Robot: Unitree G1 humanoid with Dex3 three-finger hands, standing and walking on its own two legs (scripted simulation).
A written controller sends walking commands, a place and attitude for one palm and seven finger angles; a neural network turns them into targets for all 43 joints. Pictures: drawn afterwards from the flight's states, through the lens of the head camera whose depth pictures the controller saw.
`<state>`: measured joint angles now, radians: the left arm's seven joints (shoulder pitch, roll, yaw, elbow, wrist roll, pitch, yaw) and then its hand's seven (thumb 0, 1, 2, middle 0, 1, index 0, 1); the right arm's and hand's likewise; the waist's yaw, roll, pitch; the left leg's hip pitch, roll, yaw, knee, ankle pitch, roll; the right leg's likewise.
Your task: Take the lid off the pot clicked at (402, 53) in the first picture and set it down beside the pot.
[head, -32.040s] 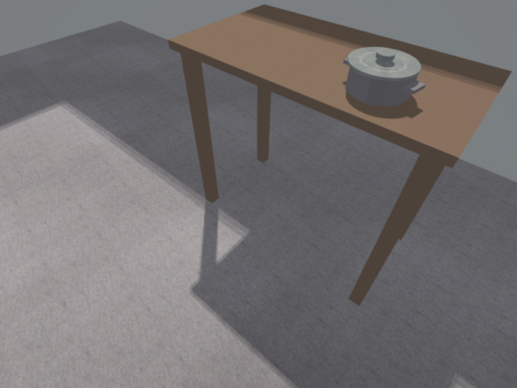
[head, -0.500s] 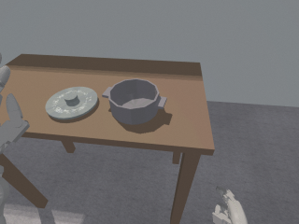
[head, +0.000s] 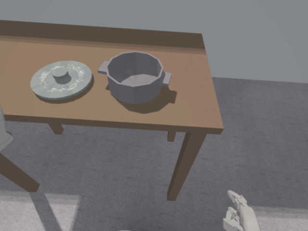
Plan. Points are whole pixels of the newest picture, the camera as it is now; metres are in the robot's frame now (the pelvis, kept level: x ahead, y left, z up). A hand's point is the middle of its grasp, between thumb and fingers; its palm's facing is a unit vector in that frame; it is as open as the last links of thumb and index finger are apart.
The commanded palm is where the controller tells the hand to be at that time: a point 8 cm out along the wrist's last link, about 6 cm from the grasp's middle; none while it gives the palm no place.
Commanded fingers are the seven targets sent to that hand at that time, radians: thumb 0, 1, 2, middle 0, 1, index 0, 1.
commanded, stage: step back with the hand held close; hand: left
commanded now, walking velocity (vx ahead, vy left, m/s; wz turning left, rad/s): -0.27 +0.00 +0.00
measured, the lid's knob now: (60, 73) +0.52 +0.34 +0.10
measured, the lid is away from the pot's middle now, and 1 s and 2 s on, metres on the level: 0.23 0.23 0.23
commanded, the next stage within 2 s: stop stepping back and stand still in 0.70 s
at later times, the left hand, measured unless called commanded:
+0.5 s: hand out of the picture +0.12 +0.21 +0.26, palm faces +0.41 -0.77 -0.49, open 7.4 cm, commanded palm +0.05 +0.27 +0.28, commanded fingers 0.00 0.90 0.90 -0.20 -0.30 -0.20 -0.30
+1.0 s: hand out of the picture -0.05 +0.18 +0.25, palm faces +0.43 -0.78 -0.46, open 7.5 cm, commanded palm -0.10 +0.26 +0.28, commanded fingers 0.00 0.90 0.90 -0.20 -0.30 -0.20 -0.30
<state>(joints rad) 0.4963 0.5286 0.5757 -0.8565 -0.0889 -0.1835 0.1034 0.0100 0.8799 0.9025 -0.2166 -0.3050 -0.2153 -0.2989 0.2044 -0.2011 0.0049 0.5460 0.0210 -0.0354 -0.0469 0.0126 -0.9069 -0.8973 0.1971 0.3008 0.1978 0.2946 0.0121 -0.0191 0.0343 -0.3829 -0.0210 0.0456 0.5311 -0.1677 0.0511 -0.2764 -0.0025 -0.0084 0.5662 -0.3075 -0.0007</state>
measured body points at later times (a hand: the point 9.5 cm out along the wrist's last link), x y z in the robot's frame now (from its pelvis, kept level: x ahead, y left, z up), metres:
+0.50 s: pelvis -0.08 +0.00 -0.01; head -0.05 +0.02 +0.44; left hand +0.09 +0.25 +0.28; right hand +0.09 -0.23 -0.08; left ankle -0.04 +0.13 -0.73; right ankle -0.05 -0.12 -0.73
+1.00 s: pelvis -0.23 -0.02 -0.02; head -0.23 -0.01 +0.43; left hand -0.08 +0.22 +0.27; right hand -0.09 -0.25 -0.10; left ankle -0.16 +0.15 -0.72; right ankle -0.23 -0.10 -0.73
